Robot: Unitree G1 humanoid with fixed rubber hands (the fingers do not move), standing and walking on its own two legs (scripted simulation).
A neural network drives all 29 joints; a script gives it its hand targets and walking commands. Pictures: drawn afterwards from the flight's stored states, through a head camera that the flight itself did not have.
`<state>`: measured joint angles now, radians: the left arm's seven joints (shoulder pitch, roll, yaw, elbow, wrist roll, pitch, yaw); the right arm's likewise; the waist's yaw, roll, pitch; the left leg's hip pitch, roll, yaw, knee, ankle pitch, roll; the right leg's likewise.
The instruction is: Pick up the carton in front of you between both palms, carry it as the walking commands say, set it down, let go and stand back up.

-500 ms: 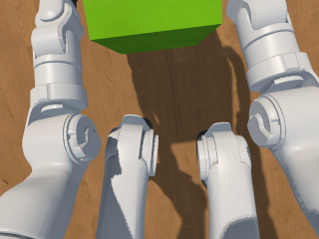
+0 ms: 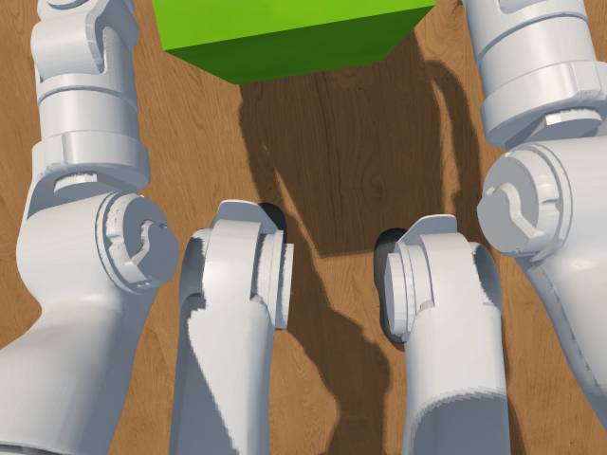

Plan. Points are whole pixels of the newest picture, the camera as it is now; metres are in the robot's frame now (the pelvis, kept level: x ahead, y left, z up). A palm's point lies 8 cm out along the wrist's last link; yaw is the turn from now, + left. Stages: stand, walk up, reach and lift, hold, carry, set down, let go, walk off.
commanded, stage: set down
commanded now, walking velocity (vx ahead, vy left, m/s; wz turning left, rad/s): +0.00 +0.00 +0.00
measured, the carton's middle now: out of the picture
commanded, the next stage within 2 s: let go in 1.70 s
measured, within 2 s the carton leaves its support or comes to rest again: rests again in 0.22 s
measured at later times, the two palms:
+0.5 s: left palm out of the picture +0.53 +0.25 -0.20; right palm out of the picture +0.59 -0.07 -0.20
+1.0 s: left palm out of the picture +0.54 +0.27 -0.06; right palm out of the picture +0.61 -0.09 -0.06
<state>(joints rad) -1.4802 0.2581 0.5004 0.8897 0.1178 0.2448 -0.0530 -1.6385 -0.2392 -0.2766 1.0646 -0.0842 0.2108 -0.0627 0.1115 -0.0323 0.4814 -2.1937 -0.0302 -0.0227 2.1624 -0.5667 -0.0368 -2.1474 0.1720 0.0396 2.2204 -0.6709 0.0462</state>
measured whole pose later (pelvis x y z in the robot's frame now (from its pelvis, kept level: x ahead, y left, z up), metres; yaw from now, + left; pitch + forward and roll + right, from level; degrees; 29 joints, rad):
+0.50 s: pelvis +0.01 +0.00 -0.01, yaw +1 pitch +34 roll +1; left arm -1.49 0.30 0.49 1.03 0.11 0.13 -0.04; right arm -1.60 -0.29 -0.18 1.08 -0.08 0.15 -0.06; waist 0.11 -0.01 0.52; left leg -2.19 -0.02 -0.02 2.22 -0.62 -0.04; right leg -2.14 0.15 0.03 2.28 -0.73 0.03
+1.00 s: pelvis +0.00 +0.00 +0.04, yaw +1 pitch +38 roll -1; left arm -1.53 0.36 0.29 1.04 -0.11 0.22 0.10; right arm -1.63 -0.40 -0.12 1.12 0.10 0.25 -0.10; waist 0.12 -0.03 0.30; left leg -2.15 -0.04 -0.02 2.01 -0.52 -0.01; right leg -2.08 0.08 0.01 2.06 -0.63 0.02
